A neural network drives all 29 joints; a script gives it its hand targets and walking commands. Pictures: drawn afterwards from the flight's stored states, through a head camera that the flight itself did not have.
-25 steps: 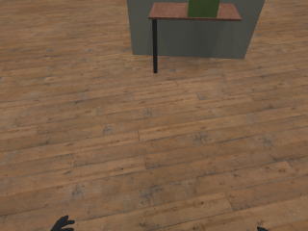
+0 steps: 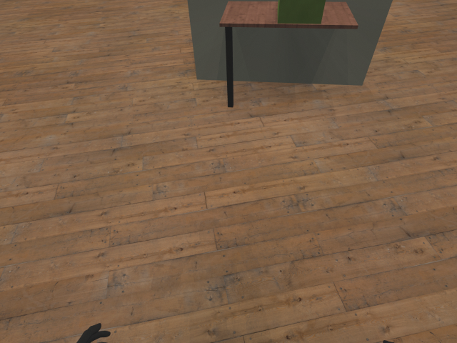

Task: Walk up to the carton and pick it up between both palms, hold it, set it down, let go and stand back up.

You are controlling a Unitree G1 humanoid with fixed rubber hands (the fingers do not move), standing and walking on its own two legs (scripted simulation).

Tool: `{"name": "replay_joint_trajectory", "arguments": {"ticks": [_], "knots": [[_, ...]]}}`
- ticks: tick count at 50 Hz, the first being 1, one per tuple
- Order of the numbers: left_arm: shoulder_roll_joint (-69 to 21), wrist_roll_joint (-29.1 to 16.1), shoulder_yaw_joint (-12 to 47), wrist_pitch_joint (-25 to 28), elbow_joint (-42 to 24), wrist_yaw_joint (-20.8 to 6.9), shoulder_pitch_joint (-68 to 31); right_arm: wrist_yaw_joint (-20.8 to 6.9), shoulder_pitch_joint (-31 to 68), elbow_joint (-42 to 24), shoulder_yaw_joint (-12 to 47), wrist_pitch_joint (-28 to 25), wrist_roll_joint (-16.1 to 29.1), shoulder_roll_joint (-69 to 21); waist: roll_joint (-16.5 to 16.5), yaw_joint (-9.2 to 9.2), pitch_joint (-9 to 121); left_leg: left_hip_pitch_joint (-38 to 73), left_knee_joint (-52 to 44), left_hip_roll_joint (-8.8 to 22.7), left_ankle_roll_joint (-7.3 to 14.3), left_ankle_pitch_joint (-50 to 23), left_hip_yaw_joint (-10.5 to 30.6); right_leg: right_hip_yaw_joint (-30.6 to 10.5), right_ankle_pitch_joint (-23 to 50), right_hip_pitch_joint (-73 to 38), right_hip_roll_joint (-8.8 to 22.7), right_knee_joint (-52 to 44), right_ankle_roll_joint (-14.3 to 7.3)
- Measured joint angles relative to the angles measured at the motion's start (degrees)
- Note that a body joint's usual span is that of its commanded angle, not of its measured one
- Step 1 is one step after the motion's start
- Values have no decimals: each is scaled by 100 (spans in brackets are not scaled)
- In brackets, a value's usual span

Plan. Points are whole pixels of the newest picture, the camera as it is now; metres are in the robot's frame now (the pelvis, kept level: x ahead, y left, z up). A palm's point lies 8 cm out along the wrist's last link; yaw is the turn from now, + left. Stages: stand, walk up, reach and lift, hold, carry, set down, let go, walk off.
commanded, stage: stand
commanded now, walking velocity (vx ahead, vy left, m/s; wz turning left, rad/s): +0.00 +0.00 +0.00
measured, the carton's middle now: (300, 1) +1.94 -0.43 -0.06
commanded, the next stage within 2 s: walk up in 0.54 s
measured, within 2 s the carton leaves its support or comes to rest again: neither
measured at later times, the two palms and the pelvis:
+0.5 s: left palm out of the picture +0.10 +0.29 -0.09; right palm out of the picture +0.08 -0.29 -0.11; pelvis +0.00 +0.00 +0.00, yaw +0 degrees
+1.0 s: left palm out of the picture +0.15 +0.30 -0.07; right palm out of the picture +0.08 -0.35 -0.09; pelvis +0.03 -0.03 +0.01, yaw -3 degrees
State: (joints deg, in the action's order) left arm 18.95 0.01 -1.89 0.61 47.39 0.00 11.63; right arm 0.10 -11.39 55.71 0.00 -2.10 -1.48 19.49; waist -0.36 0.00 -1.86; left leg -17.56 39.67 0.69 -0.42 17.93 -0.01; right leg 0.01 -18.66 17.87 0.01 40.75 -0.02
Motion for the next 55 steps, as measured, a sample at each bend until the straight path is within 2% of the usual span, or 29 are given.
{"name": "replay_joint_trajectory", "arguments": {"ticks": [37,43,47,51,54,55], "knots": [[10,0,55,0,113,0,0,-11,83,140,0,52,0,41,17,0,-72,22,-49,1,-18,-22,0,0,-1,0,0,-4,-19],[205,0,-92,0,113,-191,1,-169,69,138,-1,-134,0,203,70,-1,9,35,-80,-6,60,578,1,1,-607,1,0,-4,-20],[428,0,-156,0,113,-197,1,-171,41,139,-2,-289,0,430,65,-3,-44,208,-237,135,104,459,-86,3,-617,231,-3,565,-20],[701,0,-255,2,113,-297,2,-171,-64,141,-1,-299,0,569,99,-1,-55,520,-321,385,101,303,-151,0,-619,274,9,641,-20],[832,0,-300,14,111,-362,1,-171,-64,136,-1,-248,0,639,161,1,-16,699,-316,539,-169,429,-230,-3,-621,274,84,552,-20],[847,0,-330,40,110,-369,7,-171,-58,114,-1,-218,0,664,165,3,25,666,-233,586,-190,533,-234,1,-582,248,86,371,-20]]}}
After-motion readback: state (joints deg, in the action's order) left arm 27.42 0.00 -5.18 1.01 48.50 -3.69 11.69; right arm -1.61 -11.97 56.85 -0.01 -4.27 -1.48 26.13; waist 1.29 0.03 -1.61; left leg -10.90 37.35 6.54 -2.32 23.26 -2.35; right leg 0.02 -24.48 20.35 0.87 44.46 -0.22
